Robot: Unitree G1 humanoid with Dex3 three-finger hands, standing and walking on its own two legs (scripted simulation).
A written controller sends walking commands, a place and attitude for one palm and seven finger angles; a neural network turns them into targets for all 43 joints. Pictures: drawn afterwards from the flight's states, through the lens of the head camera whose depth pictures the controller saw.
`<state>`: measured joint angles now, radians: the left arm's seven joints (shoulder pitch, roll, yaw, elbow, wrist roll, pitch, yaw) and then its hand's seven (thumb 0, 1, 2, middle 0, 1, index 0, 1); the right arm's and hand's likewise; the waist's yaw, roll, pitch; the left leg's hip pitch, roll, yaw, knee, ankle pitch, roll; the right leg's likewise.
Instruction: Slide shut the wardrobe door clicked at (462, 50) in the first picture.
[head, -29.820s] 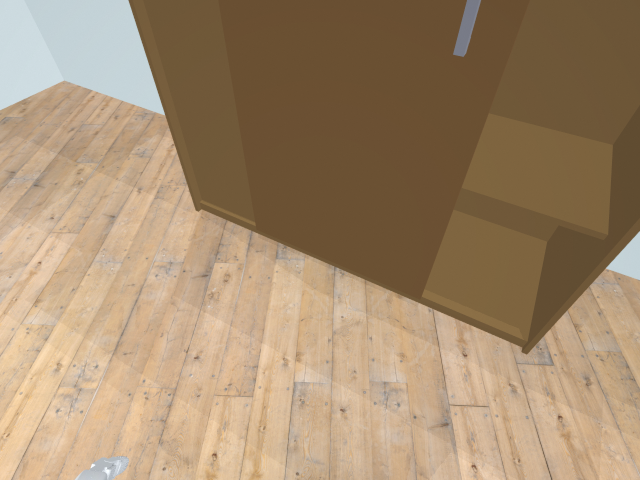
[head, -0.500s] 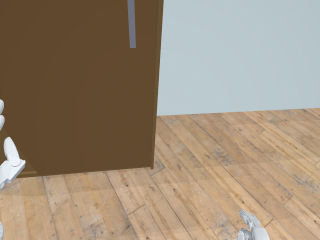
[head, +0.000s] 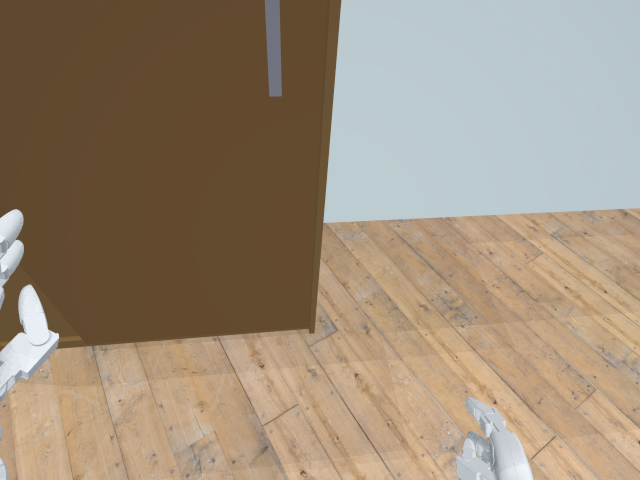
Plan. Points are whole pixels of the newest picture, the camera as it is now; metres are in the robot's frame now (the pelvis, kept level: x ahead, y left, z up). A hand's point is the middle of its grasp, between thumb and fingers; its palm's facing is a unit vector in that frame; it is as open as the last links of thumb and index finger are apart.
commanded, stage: let the arm hang, fingers relaxed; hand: left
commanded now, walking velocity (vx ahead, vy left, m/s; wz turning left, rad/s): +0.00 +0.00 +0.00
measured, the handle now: (272, 14) +0.68 +0.13 +0.27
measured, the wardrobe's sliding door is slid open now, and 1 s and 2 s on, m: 0.00 0.00 0.00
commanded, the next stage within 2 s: look to check the result in 1.16 s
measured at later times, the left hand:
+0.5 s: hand out of the picture -0.07 +0.17 -0.18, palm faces +0.01 -0.99 -0.14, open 7.2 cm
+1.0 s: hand out of the picture +0.02 +0.17 -0.17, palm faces +0.00 -0.98 -0.20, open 7.3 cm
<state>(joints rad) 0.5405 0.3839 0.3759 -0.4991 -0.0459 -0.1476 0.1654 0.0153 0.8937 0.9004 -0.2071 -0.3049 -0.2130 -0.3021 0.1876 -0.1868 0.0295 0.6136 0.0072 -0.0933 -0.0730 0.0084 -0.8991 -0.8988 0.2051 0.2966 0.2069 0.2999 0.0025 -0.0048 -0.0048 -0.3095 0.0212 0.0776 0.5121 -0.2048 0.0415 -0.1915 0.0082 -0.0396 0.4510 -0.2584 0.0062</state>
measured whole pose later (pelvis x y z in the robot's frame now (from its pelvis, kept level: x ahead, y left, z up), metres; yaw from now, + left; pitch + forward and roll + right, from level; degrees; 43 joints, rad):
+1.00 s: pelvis +0.00 +0.00 +0.01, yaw +0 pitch -1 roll +0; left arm 0.22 0.15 0.00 1.14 0.02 0.00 0.04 0.01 0.93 0.90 -0.20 -0.30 -0.20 -0.30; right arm 0.24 -0.16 0.00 1.14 -0.02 0.02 -0.02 0.01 -0.92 -0.90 0.20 0.30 0.20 0.30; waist -0.01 0.01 0.03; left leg -0.24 -0.01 0.09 0.39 -0.14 0.05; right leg -0.16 -0.02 -0.03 0.41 -0.23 0.01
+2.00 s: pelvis +0.03 +0.01 +0.01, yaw +0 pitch -1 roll +0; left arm 0.23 0.17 -0.01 1.16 0.01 -0.01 0.03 0.00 0.91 0.90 -0.20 -0.30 -0.20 -0.30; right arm 0.21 -0.17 0.01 1.16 -0.01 0.01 -0.02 0.00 -0.91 -0.90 0.20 0.30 0.20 0.30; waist 0.00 -0.01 0.06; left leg -0.18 -0.02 0.10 0.37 -0.18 0.06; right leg -0.09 -0.03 -0.02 0.35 -0.25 0.02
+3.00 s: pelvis +0.03 +0.00 +0.01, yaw +0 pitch -1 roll +0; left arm 0.24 0.17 -0.01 1.17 0.01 0.00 0.03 0.00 0.91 0.90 -0.20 -0.30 -0.20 -0.30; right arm 0.21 -0.17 0.01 1.16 -0.01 0.00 -0.02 0.00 -0.90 -0.90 0.20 0.30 0.20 0.30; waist 0.00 -0.01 0.06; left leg -0.16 -0.02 0.10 0.35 -0.18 0.05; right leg -0.07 -0.03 -0.02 0.34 -0.25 0.02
